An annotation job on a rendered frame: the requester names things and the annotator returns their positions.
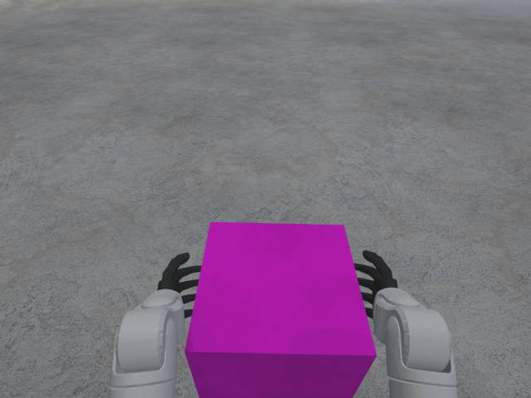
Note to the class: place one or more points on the robot left forearm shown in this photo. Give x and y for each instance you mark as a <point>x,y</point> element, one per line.
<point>145,351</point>

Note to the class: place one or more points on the robot left hand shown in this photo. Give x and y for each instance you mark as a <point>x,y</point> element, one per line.
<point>172,275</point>

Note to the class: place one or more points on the robot right forearm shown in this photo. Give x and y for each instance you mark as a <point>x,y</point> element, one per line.
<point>420,358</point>

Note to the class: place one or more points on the robot right hand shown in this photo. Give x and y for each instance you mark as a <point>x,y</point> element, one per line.
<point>382,276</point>

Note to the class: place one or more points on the carton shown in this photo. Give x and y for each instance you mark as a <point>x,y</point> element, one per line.
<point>278,313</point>

